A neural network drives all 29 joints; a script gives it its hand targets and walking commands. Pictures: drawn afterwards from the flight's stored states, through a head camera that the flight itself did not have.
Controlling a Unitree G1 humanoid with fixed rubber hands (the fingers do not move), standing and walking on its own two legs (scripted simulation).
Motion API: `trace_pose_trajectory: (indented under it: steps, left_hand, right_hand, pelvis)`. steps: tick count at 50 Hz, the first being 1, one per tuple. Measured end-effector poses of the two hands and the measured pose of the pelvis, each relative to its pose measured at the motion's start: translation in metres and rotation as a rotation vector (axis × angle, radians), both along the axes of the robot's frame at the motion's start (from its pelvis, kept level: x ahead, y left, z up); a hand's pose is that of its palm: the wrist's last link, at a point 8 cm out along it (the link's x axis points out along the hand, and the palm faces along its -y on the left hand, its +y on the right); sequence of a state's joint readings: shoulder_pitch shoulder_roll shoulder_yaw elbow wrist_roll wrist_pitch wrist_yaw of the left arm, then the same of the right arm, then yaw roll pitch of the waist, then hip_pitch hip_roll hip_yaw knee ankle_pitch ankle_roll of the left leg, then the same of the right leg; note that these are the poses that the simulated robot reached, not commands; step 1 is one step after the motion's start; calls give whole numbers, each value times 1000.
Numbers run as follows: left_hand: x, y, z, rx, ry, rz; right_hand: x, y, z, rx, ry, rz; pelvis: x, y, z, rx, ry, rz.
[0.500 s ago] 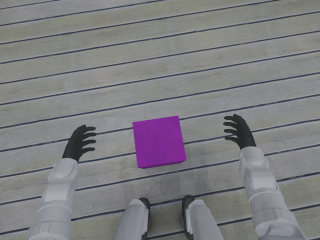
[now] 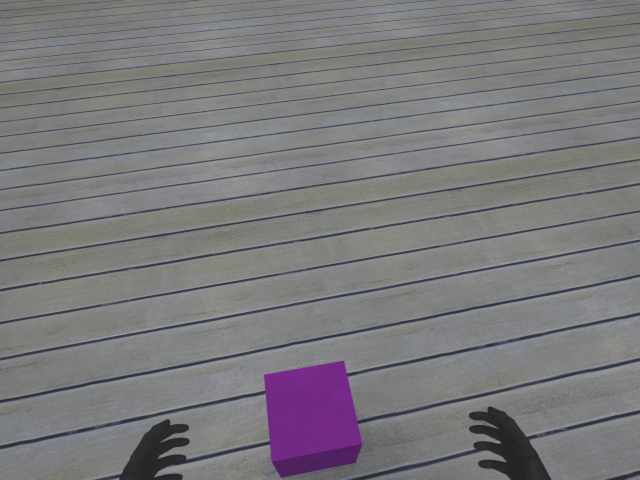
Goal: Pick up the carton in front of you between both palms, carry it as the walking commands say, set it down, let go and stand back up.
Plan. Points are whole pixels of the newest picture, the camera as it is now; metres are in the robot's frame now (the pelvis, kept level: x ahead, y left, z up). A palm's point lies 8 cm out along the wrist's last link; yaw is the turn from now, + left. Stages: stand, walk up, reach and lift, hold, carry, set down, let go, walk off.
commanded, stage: let go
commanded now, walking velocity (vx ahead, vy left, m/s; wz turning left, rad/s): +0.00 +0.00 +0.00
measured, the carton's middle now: (311, 420) +0.37 +0.04 -0.65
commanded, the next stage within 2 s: stand in 0.40 s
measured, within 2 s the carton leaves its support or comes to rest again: neither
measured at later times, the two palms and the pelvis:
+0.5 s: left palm out of the picture +0.15 +0.26 -0.08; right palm out of the picture +0.14 -0.25 -0.08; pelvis -0.01 +0.00 -0.01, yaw +0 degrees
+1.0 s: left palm out of the picture +0.14 +0.30 -0.10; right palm out of the picture +0.12 -0.28 -0.09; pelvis +0.01 +0.01 +0.00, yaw +0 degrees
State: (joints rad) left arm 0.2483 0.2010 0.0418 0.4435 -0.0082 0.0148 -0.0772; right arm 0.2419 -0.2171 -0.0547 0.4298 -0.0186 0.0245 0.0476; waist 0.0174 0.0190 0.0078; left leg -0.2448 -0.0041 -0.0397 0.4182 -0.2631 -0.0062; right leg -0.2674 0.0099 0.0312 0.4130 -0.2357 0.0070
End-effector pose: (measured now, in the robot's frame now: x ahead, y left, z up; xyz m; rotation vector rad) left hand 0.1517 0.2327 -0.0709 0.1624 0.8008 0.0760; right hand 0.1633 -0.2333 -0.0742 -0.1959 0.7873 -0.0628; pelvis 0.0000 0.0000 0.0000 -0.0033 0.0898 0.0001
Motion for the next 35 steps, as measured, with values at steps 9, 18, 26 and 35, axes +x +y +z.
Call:
trace_pose_trajectory:
  steps: [9,18,26,35]
  left_hand:
    - [7,-6,3,7,-12,-25]
    - [3,-4,3,19,14,-13]
    - [-6,35,-10,135,37,36]
    - [-18,60,-24,176,122,44]
  right_hand:
    - [-8,-8,12,6,-6,-1]
    - [-11,-1,8,7,-4,-8]
    - [-30,-23,-10,-121,81,-35]
    - [-36,-52,-9,-209,141,-82]
  pelvis:
    - [-7,-5,-1,-3,-134,-1]
    - [-9,-2,-3,-2,-176,6]
    - [-5,2,-7,-2,-120,2]
    - [2,7,-7,-7,-90,-5]
